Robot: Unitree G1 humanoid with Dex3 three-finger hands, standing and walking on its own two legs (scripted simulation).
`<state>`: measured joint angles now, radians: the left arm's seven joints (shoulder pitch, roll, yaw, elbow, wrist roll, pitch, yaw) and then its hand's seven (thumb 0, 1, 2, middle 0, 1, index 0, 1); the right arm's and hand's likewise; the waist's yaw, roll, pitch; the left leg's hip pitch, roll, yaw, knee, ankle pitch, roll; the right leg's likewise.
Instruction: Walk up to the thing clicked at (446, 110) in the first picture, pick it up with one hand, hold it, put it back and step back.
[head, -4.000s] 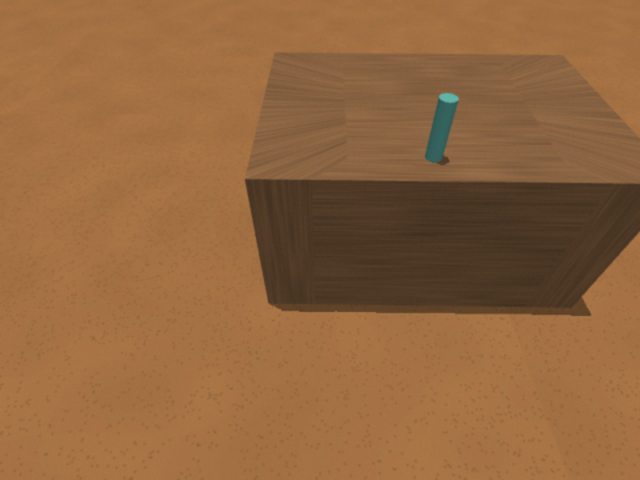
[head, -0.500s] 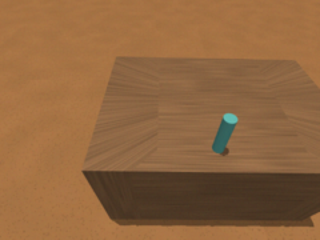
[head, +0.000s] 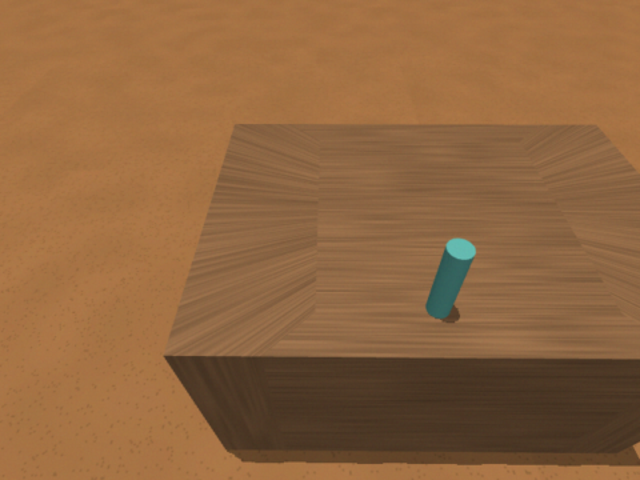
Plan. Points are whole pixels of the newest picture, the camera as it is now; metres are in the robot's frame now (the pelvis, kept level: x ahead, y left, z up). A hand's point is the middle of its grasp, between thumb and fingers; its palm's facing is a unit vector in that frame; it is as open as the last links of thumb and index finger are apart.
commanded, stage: walk up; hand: right
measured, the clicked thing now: (448, 281) +0.47 -0.21 -0.09
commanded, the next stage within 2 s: stand in 0.70 s
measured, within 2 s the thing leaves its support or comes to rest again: neither
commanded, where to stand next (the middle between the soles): +0.06 +0.00 m, yaw -1 degrees
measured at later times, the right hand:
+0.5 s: hand out of the picture +0.07 -0.25 -0.16, palm faces +0.00 +0.95 -0.32, open 7.4 cm
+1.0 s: hand out of the picture +0.09 -0.25 -0.15, palm faces -0.01 +0.94 -0.34, open 7.4 cm
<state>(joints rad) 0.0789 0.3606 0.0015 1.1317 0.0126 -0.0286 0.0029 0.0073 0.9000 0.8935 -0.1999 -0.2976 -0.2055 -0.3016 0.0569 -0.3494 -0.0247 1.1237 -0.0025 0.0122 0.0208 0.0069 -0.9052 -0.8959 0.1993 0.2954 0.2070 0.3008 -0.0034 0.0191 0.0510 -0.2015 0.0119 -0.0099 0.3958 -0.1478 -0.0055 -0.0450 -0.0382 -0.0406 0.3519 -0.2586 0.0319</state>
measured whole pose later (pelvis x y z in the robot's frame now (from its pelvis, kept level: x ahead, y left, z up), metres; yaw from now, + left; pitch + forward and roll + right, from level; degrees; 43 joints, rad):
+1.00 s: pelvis +0.00 +0.00 +0.00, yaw +0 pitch -2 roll +0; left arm 0.12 0.35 0.01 1.13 0.01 -0.01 -0.01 0.01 0.90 0.89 -0.20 -0.30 -0.20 -0.30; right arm 0.08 -0.35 0.00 1.13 0.00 -0.01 0.01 0.01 -0.90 -0.90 0.20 0.30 0.21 0.30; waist -0.01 0.00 0.06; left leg -0.19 0.01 -0.01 0.36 -0.14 -0.01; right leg -0.02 -0.04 -0.04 0.31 -0.24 0.03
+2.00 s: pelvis +0.00 -0.01 +0.00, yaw +0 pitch -2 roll +0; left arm 0.13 0.35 0.00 1.11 0.01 -0.01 -0.01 0.01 0.90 0.89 -0.20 -0.30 -0.20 -0.30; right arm 0.10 -0.35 0.01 1.14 0.00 -0.01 0.01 0.01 -0.90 -0.90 0.20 0.30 0.21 0.30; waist -0.01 0.00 0.06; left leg -0.18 0.02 -0.01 0.36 -0.13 -0.02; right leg -0.03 -0.03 -0.04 0.31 -0.24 0.02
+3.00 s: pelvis +0.01 -0.01 +0.00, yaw -1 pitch -2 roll +0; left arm 0.14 0.35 0.00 1.11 0.01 -0.01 -0.01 0.01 0.90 0.89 -0.20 -0.30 -0.20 -0.30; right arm 0.10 -0.35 0.00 1.14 0.00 -0.01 0.01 0.01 -0.90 -0.90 0.20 0.30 0.21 0.30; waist 0.00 0.00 0.06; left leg -0.18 0.02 0.00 0.36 -0.14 -0.01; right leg -0.02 -0.03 -0.03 0.31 -0.25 0.03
